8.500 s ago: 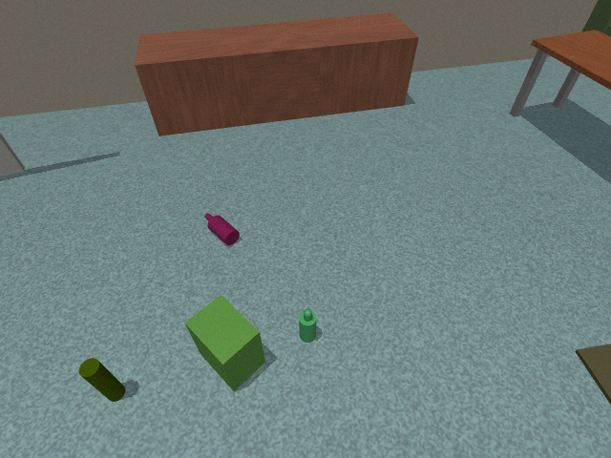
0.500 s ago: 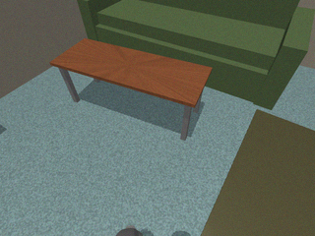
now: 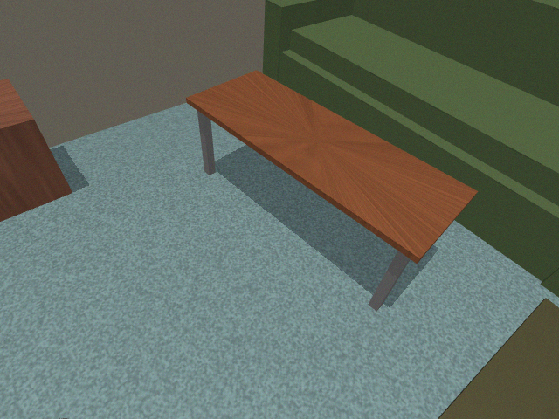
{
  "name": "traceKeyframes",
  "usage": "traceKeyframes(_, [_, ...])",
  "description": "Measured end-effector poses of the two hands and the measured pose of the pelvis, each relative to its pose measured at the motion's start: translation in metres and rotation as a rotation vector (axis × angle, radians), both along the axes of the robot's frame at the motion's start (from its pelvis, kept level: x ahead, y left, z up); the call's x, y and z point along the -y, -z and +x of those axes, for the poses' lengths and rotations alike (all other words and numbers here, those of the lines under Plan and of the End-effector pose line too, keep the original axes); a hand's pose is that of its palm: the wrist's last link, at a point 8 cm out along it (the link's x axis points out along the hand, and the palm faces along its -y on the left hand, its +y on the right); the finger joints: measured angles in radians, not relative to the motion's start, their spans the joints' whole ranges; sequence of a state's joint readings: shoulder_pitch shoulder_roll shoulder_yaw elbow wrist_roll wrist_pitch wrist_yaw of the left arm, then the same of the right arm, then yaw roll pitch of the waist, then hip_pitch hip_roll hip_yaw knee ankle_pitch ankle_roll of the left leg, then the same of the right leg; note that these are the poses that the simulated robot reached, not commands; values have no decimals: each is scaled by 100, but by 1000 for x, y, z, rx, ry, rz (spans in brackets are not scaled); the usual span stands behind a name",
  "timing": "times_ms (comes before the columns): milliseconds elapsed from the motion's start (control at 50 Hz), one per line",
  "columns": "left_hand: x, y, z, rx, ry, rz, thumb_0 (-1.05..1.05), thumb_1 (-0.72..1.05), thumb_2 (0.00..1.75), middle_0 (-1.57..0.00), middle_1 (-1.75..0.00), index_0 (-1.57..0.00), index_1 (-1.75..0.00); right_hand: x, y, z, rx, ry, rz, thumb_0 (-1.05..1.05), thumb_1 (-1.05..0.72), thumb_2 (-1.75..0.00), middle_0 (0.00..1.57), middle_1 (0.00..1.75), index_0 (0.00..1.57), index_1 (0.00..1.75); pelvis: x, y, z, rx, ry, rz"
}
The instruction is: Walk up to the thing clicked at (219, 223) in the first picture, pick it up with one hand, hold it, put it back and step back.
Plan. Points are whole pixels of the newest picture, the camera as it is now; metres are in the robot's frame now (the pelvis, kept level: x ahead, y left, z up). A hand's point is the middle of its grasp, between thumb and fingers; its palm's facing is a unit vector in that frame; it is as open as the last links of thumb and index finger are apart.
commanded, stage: walk up
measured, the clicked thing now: out of the picture -0.19 +1.36 -0.74
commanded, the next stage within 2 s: none
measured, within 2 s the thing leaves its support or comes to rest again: neither
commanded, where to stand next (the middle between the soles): +0.22 -0.06 m, yaw +98 degrees
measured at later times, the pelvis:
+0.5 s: pelvis +0.18 -0.07 -0.02, yaw +25 degrees
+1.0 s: pelvis +0.24 -0.19 -0.03, yaw +56 degrees
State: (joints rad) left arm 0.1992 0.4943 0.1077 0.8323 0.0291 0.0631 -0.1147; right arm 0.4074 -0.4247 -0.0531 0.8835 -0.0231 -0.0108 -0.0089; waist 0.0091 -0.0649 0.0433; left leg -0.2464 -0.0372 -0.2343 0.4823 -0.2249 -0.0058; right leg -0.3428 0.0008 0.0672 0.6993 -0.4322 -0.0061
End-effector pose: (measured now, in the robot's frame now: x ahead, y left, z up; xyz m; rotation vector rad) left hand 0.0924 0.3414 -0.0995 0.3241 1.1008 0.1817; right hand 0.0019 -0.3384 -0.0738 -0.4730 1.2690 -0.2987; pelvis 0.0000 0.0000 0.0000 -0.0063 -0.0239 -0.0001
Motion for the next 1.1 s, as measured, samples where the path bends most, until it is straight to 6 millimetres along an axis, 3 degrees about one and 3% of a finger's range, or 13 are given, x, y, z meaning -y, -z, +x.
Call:
traceKeyframes(60, [11, -10, -19, 18, -80, 43, 1, 91, 90, -20, -30, -20, -30, 25, 8, 58, 16, -88, -10, 1, -90, -90, 20, 30, 21, 30, 20, 2, 15, 2, -54, -24])
traceKeyframes(120, [26, -22, -47, -13, -175, 50, 1, 91, 90, -20, -30, -20, -30, 28, -1, 125, 56, -180, 13, 1, -90, -90, 20, 30, 21, 30, 34, -11, 36, -5, -112, 6])
traceKeyframes(240, [63, -22, -86, -139, -315, 22, 1, 91, 90, -20, -30, -20, -30, 16, -15, 256, 157, -390, 76, 1, -91, -90, 20, 30, 20, 30, 52, -18, 80, -12, -217, 27])
traceKeyframes(340, [96, 3, -88, -191, -428, -46, 1, 91, 90, -20, -30, -20, -30, -12, -7, 347, 153, -528, 67, 1, -91, -90, 20, 30, 20, 30, 57, -4, 126, -23, -315, 4])
traceKeyframes(420, [118, 37, -65, -201, -483, -92, 1, 91, 90, -20, -30, -20, -30, -39, 13, 406, 207, -623, 57, 1, -91, -90, 20, 30, 20, 30, 56, 22, 159, -26, -387, 25])
traceKeyframes(480, [134, 46, -30, -191, -482, -116, 1, 91, 90, -20, -30, -20, -30, -53, 20, 430, 245, -628, 97, 1, -91, -90, 20, 30, 20, 30, 64, 25, 176, -7, -429, 51])
traceKeyframes(640, [138, 24, 90, 102, -511, -29, 1, 91, 90, -21, -30, -21, -30, -47, 39, 474, 165, -723, 172, 1, -90, -90, 20, 30, 21, 30, 104, 25, 227, 5, -601, 30])
traceKeyframes(680, [139, 18, 105, 170, -535, 33, 1, 91, 90, -21, -30, -21, -30, -42, 52, 494, 148, -759, 191, 1, -90, -90, 20, 30, 21, 30, 119, 34, 241, 3, -649, 29])
traceKeyframes(740, [147, 13, 107, 199, -578, 115, 1, 91, 90, -21, -30, -21, -30, -36, 69, 525, 150, -802, 203, 1, -90, -90, 20, 30, 21, 30, 138, 46, 252, 12, -719, 13])
traceKeyframes(800, [162, 4, 90, 172, -631, 154, 1, 91, 90, -21, -30, -21, -30, -32, 70, 546, 129, -859, 201, 1, -90, -90, 20, 30, 21, 30, 153, 43, 253, 14, -783, 24])
traceKeyframes(880, [182, -4, 45, 100, -718, 193, 1, 90, 90, -21, -31, -21, -30, -21, 63, 559, 71, -937, 187, 1, -91, -90, 20, 30, 20, 30, 170, 35, 250, 0, -858, 30])
traceKeyframes(980, [214, -3, -40, -1, -852, 222, 1, 90, 90, -21, -31, -21, -30, -14, 52, 560, -17, -1031, 119, 1, -91, -90, 20, 30, 20, 30, 185, 33, 242, -12, -956, 24])
traceKeyframes(1100, [260, 17, -152, -130, -1034, 207, 1, 90, 90, -21, -31, -21, -30, -29, 44, 551, 3, -1127, 69, 1, -91, -90, 20, 30, 20, 30, 189, 46, 214, -8, -1053, 32])
